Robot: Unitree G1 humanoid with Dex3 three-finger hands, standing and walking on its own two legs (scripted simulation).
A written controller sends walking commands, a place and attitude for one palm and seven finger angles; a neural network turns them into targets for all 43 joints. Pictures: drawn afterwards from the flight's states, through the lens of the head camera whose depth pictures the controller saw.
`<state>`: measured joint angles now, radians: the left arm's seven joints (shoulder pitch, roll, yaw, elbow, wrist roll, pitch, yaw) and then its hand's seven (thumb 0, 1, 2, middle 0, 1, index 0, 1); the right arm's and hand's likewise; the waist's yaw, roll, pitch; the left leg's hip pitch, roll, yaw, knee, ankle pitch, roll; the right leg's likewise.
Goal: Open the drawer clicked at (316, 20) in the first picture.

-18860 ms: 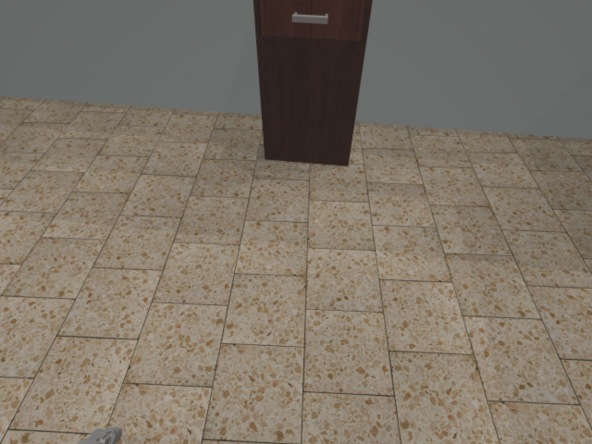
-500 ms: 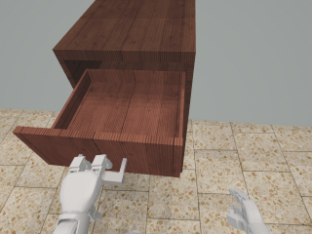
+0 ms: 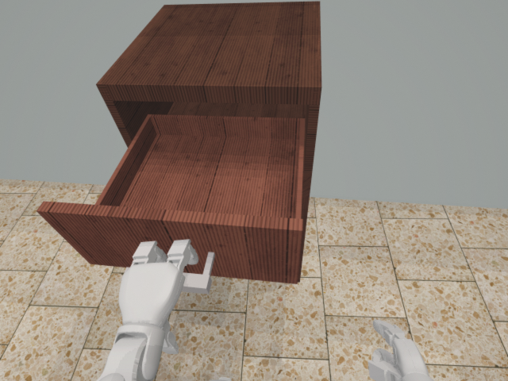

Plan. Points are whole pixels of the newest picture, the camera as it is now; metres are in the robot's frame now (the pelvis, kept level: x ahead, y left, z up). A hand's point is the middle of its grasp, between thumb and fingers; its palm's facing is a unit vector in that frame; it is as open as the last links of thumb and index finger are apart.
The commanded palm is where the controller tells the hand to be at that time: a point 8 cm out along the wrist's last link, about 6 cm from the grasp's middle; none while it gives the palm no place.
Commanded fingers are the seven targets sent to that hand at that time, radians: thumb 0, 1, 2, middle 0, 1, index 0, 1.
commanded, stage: lift the hand off the handle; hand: left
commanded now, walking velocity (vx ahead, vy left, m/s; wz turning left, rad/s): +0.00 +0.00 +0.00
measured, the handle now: (171, 267) +0.29 +0.17 +0.02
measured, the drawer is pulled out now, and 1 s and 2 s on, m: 0.30 0.30 0.30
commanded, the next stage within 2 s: draw the hand back to the body in 1.16 s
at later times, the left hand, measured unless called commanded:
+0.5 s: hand (159, 276) +0.24 +0.16 +0.08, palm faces +0.10 -0.16 -0.98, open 13.6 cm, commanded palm +0.21 +0.17 +0.14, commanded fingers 0.00 -0.50 0.30 -0.30 -1.20 -0.30 -1.20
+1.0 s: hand (134, 245) +0.25 +0.17 +0.15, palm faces +0.14 -0.16 -0.98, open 13.8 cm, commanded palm +0.21 +0.17 +0.21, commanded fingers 0.00 -0.50 0.30 -0.30 -1.20 -0.30 -1.20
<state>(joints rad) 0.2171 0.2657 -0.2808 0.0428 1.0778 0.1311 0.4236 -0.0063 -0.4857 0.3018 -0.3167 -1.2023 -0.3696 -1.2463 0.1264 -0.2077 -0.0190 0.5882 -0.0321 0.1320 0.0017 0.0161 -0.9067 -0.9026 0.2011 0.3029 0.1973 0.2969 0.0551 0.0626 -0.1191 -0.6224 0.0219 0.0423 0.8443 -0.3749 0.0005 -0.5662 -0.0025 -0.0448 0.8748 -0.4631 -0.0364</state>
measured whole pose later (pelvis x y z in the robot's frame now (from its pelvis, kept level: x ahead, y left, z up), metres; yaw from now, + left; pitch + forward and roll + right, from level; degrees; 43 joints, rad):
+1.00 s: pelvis +0.02 +0.00 +0.04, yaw +0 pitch +0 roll +1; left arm 0.24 0.41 -0.19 -0.39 0.94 0.17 0.09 -0.01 -0.49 0.30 -0.32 -1.20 -0.33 -1.21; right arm 0.04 -0.24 0.02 0.61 0.01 0.14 0.02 0.02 -0.91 -0.90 0.20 0.30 0.20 0.30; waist 0.10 0.11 -0.04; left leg -0.25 0.01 0.05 0.51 -0.25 -0.01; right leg -0.21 0.00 -0.04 0.55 -0.34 -0.03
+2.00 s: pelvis +0.02 +0.00 +0.04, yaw +0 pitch -3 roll +0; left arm 0.47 0.31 0.09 -0.53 0.11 -0.03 0.09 -0.01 -0.44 0.32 -0.31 -1.17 -0.32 -1.17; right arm 0.12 -0.21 0.05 0.55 0.01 -0.04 -0.06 0.02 -0.91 -0.90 0.20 0.30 0.20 0.30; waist 0.06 0.07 0.03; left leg -0.18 0.01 0.04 0.47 -0.24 0.00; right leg -0.12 0.00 -0.04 0.48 -0.31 -0.02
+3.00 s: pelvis +0.04 +0.00 +0.04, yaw +1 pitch -1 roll +0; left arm 0.56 0.33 0.28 -0.50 -0.07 -0.07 0.12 0.01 0.88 0.89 -0.21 -0.31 -0.22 -0.31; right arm 0.16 -0.21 0.02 0.61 0.02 -0.07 -0.08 0.02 -0.90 -0.90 0.20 0.30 0.20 0.30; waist 0.05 0.06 0.00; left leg -0.17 0.02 0.02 0.45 -0.26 -0.01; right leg -0.08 0.01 -0.06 0.42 -0.32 -0.03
